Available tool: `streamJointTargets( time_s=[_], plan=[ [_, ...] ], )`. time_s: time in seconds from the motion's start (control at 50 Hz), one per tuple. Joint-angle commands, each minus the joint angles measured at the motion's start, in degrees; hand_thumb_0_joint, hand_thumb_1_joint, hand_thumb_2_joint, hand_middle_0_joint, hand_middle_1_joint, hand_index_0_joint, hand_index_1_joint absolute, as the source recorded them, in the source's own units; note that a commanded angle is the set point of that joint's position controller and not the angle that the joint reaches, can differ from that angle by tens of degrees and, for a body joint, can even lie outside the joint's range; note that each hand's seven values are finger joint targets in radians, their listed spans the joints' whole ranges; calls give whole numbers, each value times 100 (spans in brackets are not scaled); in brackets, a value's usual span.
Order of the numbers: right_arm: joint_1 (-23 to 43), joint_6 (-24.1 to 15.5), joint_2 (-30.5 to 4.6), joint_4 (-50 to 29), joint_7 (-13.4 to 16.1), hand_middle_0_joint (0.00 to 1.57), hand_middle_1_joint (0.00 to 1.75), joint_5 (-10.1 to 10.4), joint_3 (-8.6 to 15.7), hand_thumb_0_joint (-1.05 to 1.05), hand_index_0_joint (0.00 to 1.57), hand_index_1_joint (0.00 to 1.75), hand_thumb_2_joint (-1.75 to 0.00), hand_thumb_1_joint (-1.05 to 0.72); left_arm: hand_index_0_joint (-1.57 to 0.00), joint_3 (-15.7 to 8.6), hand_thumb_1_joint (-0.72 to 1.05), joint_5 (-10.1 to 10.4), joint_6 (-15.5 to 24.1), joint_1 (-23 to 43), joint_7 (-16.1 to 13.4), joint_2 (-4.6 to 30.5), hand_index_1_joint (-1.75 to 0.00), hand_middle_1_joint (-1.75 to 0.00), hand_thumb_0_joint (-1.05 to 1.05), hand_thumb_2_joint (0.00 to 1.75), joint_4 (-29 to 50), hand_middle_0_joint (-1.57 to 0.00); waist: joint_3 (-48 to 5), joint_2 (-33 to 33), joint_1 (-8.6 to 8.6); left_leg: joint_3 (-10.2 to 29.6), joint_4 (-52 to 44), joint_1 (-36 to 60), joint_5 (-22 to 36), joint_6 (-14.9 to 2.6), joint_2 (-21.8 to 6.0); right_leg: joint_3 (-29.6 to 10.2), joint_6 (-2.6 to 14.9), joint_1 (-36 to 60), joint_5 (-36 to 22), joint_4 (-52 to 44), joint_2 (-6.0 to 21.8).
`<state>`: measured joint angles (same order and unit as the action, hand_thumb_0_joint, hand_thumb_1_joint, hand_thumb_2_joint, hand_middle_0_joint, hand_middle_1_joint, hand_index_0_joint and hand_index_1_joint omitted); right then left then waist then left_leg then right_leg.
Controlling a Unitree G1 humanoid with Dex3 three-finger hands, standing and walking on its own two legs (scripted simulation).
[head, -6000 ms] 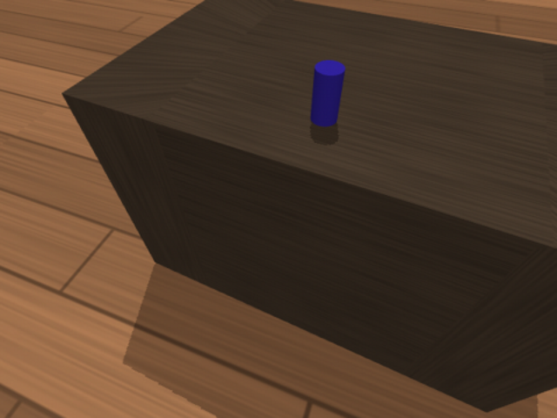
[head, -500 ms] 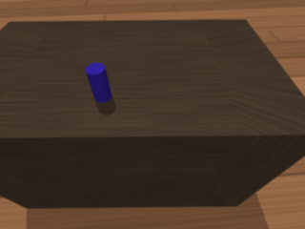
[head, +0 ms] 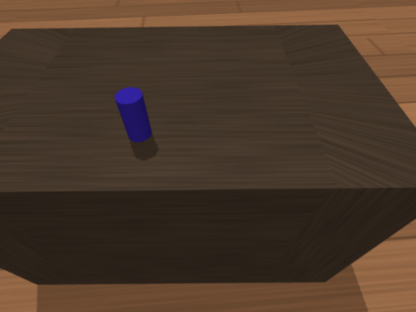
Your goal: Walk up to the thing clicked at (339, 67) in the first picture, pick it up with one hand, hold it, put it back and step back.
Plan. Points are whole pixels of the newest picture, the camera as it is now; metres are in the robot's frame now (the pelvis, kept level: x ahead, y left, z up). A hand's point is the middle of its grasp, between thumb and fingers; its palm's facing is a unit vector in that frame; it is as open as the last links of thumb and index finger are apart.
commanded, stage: stand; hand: left
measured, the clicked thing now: (134, 116) +0.51 +0.19 +0.08
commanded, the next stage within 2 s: rise first in 0.14 s
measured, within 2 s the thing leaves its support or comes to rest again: neither
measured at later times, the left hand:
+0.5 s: hand (101, 291) +0.18 +0.24 -0.12, palm faces +0.18 -0.93 -0.31, open 11.4 cm
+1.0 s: hand (66, 260) +0.19 +0.26 +0.03, palm faces +0.29 -0.89 -0.36, open 17.4 cm
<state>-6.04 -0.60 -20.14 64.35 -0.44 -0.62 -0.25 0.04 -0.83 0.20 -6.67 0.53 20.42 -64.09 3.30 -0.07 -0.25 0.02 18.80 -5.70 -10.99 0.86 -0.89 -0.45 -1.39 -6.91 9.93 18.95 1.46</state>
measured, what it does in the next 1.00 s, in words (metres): stands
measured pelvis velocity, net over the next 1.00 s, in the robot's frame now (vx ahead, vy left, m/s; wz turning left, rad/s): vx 0.01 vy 0.00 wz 0.01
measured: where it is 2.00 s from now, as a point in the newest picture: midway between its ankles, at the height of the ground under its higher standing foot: outside the picture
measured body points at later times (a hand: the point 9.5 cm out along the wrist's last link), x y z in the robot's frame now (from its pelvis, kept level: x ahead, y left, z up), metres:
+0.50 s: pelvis -0.01 +0.00 -0.01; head +0.02 +0.00 +0.44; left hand +0.16 +0.29 -0.10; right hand +0.16 -0.28 -0.11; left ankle -0.01 +0.13 -0.75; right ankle +0.01 -0.13 -0.75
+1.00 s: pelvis +0.01 +0.00 +0.00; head +0.00 -0.01 +0.44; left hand +0.17 +0.30 +0.05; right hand +0.17 -0.26 -0.08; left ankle -0.01 +0.13 -0.75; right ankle +0.01 -0.13 -0.75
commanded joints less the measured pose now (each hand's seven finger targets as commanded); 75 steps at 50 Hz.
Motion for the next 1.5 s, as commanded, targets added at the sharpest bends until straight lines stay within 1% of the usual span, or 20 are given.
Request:
streamJointTargets(
  time_s=[0.0,0.22,0.24,0.26,0.28,0.3,0.36,0.42,0.48,0.58,0.68,0.74,0.86,0.92,0.98,1.1,1.28,1.34,1.38,1.48],
  plan=[
    [164,-96,-1259,-319,74,20,30,7,269,0,20,30,-90,-90,-20,-207,90,34,154,154,-104,1202,-30,-30,0,90,333,-20,-512,37,13,437,-271,76,925,-158,-661,-434,227,107,-907,-230,601],
    [192,-97,-1257,-363,83,12,22,9,282,0,12,22,-82,-82,-12,-241,82,23,147,167,-107,1212,-22,-22,0,82,366,-12,-552,60,22,401,-266,86,940,-178,-668,-458,243,201,-1027,-234,620],
    [2203,-754,-93,-2373,143,4,14,581,47,0,5,14,-74,-74,-4,-21,74,471,591,2177,-137,5,-14,-14,0,74,2376,-4,-667,95,-182,-189,392,-722,619,-68,97,216,155,-597,-556,355,-120],
    [1933,-855,-356,-2609,249,4,6,640,47,0,5,6,-66,-66,-6,-120,66,660,808,2132,-294,498,-8,-6,0,66,2656,-8,-841,-206,61,-136,169,-451,210,-76,68,221,143,-211,-104,174,-90],
    [1273,-768,-939,-1803,379,4,5,580,422,0,5,5,-58,-58,-5,-425,58,611,770,1374,-400,1024,-9,-5,0,58,1931,-8,-483,-46,-104,-193,71,-511,-69,-75,77,212,182,-456,102,105,-99],
    [923,-671,-1007,-1412,384,4,5,551,602,0,5,5,-50,-50,-7,-836,50,626,678,823,-426,1308,-8,-6,0,50,1479,-9,-285,83,117,-275,247,-854,-60,-40,83,225,190,-408,142,202,-116],
    [847,-767,-1033,-1849,530,5,5,469,880,0,5,5,-26,-29,-8,-987,26,562,737,902,-563,1218,-8,-7,0,26,2515,-9,-1689,245,101,-248,439,-343,839,-47,55,180,164,-64,-830,451,-101],
    [-308,-640,-710,-1613,467,5,5,308,1128,0,5,5,-19,-13,-9,-1159,8,313,586,-313,-510,815,-6,-7,0,17,2117,-8,-1314,263,68,-222,433,-498,1049,-72,103,213,199,-267,-1028,430,-154],
    [62,-579,-408,-2168,448,5,5,299,893,0,5,5,-14,4,-8,-1257,-7,315,570,-111,-523,846,-5,-6,0,11,2898,-7,-1477,261,215,-260,348,-362,1155,-45,132,239,169,-11,-1041,340,-138],
    [60,-602,-114,-3350,436,5,5,342,615,0,5,5,-8,27,-5,-1115,-31,375,629,-135,-529,621,-4,-4,0,6,4435,-5,-1107,164,182,-286,197,-402,822,-68,116,281,162,-138,-675,165,-120],
    [-257,-754,-422,-4419,534,5,5,292,850,0,5,5,-3,45,-5,-1396,-55,362,770,-221,-638,836,-5,-4,0,1,5830,-5,-1027,261,142,-240,112,-224,783,-44,59,304,192,-8,-604,155,-173],
    [-321,-802,-333,-4310,521,5,5,249,875,0,5,5,-3,47,-5,-1597,-58,371,781,-709,-651,878,-5,-5,0,0,6310,-5,-877,447,273,-240,121,-209,871,-46,85,310,216,100,-658,160,-159],
    [-1072,-758,-147,-4216,363,5,5,261,1026,0,5,5,-1,51,-4,-1584,-54,408,874,-1596,-467,590,-3,-3,0,0,7169,-4,-677,218,147,-254,181,-48,1384,-57,37,412,196,141,-1178,220,-209],
    [-884,-703,29,-4036,279,5,5,255,915,0,5,5,-1,53,-4,-1611,-54,422,935,-1503,-377,610,-3,-3,0,0,7615,-4,-481,292,231,-231,151,-131,1359,-46,34,436,193,88,-1103,200,-196],
    [-287,-726,-58,-4136,260,5,5,248,972,0,5,5,-2,51,-4,-1942,-57,438,1021,-1287,-375,849,-4,-4,0,0,7858,-4,-370,300,321,-219,91,-249,989,-71,56,404,193,66,-763,135,-162],
    [-265,-818,-252,-3886,311,5,5,146,1198,0,5,5,-2,51,-5,-2052,-56,395,1263,-1668,-371,833,-4,-4,0,0,8445,-4,-589,227,387,-187,157,-81,1007,-84,64,410,195,252,-723,167,-170],
    [-242,-868,8,-3693,302,5,5,153,1079,0,5,5,-2,51,-4,-2356,-58,411,1606,-1542,-307,963,-4,-4,0,0,8803,-5,-435,201,373,-214,52,-163,384,-137,126,389,152,96,-186,3,-112],
    [-376,-874,-20,-3388,310,5,5,161,1163,0,5,5,-2,52,-5,-2422,-56,420,1704,-1588,-290,1020,-4,-4,0,0,8953,-5,-315,356,355,-231,42,-156,311,-134,168,370,156,-21,-108,-23,-82],
    [-161,-956,-384,-3655,352,5,5,144,1391,0,5,5,-2,52,-5,-2577,-56,435,1748,-1451,-300,1159,-4,-4,0,0,8917,-4,-334,115,291,-192,38,-157,204,-150,158,388,129,-11,-17,-39,-106],
    [-122,-1021,6,-3411,311,5,5,181,1145,0,5,5,-2,52,-4,-2608,-57,445,1903,-1386,-287,1122,-4,-4,0,1,9071,-5,-248,173,374,-186,34,-206,109,-175,186,379,123,-56,98,-70,-61]
  ],
)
